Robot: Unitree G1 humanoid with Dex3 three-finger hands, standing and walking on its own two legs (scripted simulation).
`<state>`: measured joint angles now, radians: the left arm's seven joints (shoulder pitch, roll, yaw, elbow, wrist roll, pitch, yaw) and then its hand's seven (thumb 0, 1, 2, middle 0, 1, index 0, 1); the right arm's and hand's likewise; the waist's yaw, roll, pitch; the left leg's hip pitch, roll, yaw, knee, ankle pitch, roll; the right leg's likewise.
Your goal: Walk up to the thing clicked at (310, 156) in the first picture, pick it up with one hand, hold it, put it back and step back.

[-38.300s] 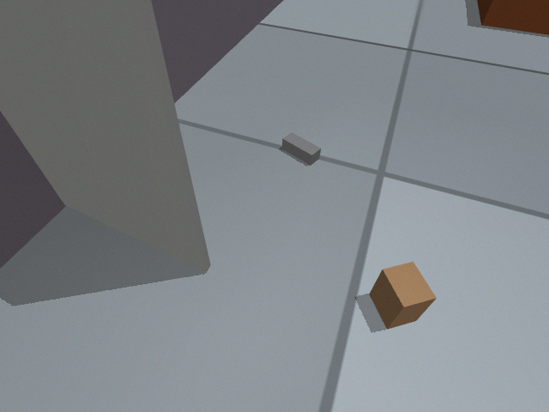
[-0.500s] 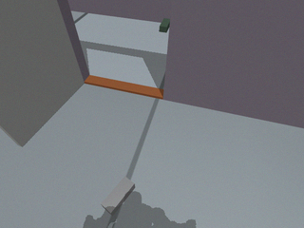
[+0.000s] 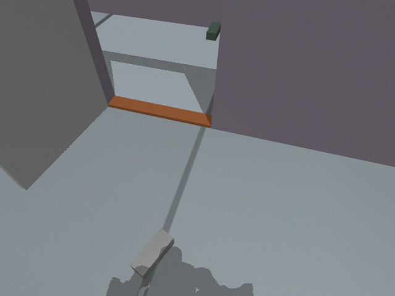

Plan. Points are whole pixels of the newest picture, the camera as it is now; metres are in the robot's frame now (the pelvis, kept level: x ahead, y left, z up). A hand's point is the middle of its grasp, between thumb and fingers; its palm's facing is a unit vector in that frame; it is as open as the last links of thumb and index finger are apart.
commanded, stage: stand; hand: left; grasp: from above
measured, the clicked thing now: (153, 253) +0.42 +0.21 -0.75
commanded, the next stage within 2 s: rise first in 0.38 s
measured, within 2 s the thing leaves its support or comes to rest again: neither
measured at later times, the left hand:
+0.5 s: hand out of the picture +0.07 +0.26 -0.16, palm faces -0.02 -0.94 -0.35, open 7.4 cm
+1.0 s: hand out of the picture +0.12 +0.26 -0.21, palm faces -0.07 -0.88 -0.47, open 13.4 cm
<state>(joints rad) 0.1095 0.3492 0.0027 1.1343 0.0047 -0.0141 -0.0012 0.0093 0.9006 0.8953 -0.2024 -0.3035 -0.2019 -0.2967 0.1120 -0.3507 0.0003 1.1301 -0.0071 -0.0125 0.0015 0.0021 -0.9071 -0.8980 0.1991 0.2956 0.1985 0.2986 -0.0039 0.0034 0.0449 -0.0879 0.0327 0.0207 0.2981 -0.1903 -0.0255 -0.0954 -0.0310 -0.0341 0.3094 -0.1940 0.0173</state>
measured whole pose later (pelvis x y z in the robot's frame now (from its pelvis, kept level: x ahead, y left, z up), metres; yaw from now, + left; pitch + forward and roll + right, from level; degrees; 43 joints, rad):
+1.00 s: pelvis -0.02 +0.01 -0.06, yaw +0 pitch +13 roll -1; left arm 0.05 0.28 0.14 0.82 0.21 0.19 0.09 0.00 -0.36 0.99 -0.05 -1.05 -0.05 -1.04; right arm 0.25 -0.24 -0.04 0.65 0.02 -0.08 -0.01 0.01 -0.91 -0.90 0.20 0.30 0.20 0.30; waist -0.02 0.00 -0.07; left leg -0.69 0.04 0.01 0.89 -0.42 -0.01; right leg -0.68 -0.04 -0.02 0.86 -0.41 0.03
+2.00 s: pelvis -0.11 +0.00 -0.35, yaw -3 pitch +36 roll -4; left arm -0.93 0.46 0.27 1.47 0.61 0.45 0.69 0.01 -0.59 1.07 -0.10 -1.04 -0.08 -1.07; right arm 0.06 -0.25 -0.01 0.88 -0.13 -0.21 0.14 0.00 -0.91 -0.90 0.20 0.30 0.20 0.30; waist -0.15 0.03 -0.17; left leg -2.05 0.05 -0.08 2.07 -0.66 -0.03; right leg -2.03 -0.02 -0.03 2.02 -0.63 0.02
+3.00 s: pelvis -0.11 +0.01 -0.45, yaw -6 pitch +35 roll -5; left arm -1.19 0.67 0.42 1.73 0.71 0.39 0.66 0.00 -0.56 1.02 -0.10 -1.04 -0.09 -1.05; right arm 0.14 -0.31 0.04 0.89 -0.16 -0.27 0.28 0.00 -0.92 -0.90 0.19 0.29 0.19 0.30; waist -0.25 0.04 -0.02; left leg -2.30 0.04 -0.12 2.37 -0.69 -0.02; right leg -2.27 0.00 -0.04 2.30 -0.64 0.03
